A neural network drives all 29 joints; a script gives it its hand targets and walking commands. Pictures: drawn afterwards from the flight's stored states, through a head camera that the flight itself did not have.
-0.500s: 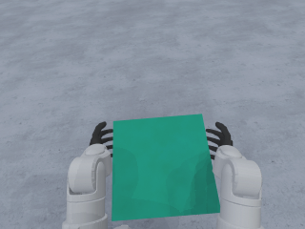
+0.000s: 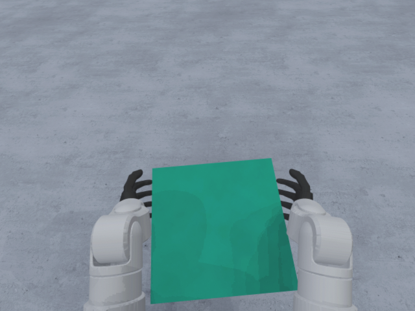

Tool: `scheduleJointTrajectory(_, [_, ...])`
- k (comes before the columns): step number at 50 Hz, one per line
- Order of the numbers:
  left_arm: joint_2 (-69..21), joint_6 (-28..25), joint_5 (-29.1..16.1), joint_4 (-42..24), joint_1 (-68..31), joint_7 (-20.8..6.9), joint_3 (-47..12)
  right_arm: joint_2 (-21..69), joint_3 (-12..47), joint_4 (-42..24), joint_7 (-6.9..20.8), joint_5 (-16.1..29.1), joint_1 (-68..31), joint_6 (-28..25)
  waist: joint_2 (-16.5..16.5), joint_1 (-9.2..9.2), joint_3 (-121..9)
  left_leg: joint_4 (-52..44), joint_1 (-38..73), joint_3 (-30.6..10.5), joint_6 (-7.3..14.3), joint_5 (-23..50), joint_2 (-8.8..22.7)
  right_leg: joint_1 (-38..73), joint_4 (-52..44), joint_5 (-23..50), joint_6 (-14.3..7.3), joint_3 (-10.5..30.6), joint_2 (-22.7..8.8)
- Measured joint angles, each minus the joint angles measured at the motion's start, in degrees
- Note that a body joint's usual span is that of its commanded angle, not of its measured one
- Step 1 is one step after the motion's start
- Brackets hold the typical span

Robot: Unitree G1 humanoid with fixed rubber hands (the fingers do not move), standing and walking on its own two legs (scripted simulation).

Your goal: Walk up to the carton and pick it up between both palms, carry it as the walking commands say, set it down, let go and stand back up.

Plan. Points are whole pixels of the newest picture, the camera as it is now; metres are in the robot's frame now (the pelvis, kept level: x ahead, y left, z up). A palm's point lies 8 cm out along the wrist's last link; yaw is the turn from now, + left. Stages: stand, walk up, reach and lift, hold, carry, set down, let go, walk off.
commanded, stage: carry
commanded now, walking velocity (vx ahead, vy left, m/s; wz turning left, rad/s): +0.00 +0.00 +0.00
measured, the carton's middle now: (217, 232) +0.29 +0.00 -0.02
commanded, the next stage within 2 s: none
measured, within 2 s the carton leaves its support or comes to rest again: neither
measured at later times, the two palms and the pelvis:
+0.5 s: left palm (103, 211) +0.28 +0.19 +0.09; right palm (275, 205) +0.30 -0.10 +0.09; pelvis +0.00 +0.04 +0.00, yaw +1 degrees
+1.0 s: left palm (91, 227) +0.25 +0.20 +0.10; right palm (273, 219) +0.27 -0.09 +0.09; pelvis -0.02 +0.04 +0.00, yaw +1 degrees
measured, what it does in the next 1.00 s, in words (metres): steps on the spot: left foot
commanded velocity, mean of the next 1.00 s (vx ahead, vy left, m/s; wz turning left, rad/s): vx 0.00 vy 0.00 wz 0.00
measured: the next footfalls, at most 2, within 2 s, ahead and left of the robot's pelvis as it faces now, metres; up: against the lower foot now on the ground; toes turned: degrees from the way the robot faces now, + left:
left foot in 0.28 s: +0.05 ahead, +0.19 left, +0.00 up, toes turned -9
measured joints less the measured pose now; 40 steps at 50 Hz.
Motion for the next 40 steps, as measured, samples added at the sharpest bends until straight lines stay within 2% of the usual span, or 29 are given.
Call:
scheduleJointTrajectory(8, [-0.01, -0.05, 0.00, 0.00, -0.44, 0.06, 0.01, -0.01, 0.00, -0.36, -0.13, 0.00, -0.08, -0.05, 0.03, -0.03, -0.82, -1.41, -0.18, 0.24, 0.64, 7.30, 0.85, 1.27, -0.77, -0.05, 0.36, -0.14, -1.62])
scheduleJointTrajectory(12, [-0.03, 0.14, 0.00, 0.00, -0.45, 0.15, 0.01, -0.02, -0.01, -0.19, -0.13, 0.00, -0.08, -0.04, 0.07, -0.05, -1.39, -8.24, 2.75, 0.61, 1.60, 11.19, 0.60, 1.28, -0.77, -0.08, 1.05, -0.36, -1.12])
scheduleJointTrajectory(14, [-0.03, 0.27, 0.00, 0.00, -0.42, 0.19, 0.01, -0.02, -0.01, -0.10, -0.13, 0.00, -0.07, -0.01, 0.00, -0.07, -1.70, -14.91, 5.63, 0.58, 2.16, 16.12, 0.51, 1.26, -0.34, -0.34, 1.55, -0.63, -0.73])
scheduleJointTrajectory(17, [-0.01, 0.26, 0.00, 0.00, -0.39, 0.28, 0.06, 0.01, -0.01, 0.09, -0.10, 0.00, -0.17, -0.03, -0.10, -0.02, -1.63, -17.20, 7.72, 0.64, 0.82, 9.43, 0.93, 1.30, 0.38, -0.80, 2.32, -0.76, -0.61])
scheduleJointTrajectory(19, [-0.01, 0.53, 0.00, 0.01, -0.37, 0.47, 0.12, 0.01, -0.01, 0.48, 0.03, 0.00, -0.17, -0.02, 0.11, -0.01, -1.73, -17.19, 7.90, 0.65, 0.44, 7.59, 1.19, 1.30, 0.43, -0.74, 2.59, -0.76, -0.41])
scheduleJointTrajectory(40, [0.09, 1.21, 0.00, 1.42, 0.14, 1.12, 0.37, 0.01, -0.11, 3.45, 0.29, -0.03, -0.16, -0.06, 0.19, -0.02, -3.13, -17.28, 7.49, 0.66, 1.43, 9.72, 0.70, 1.30, -0.37, 1.77, 3.35, -0.78, -0.85])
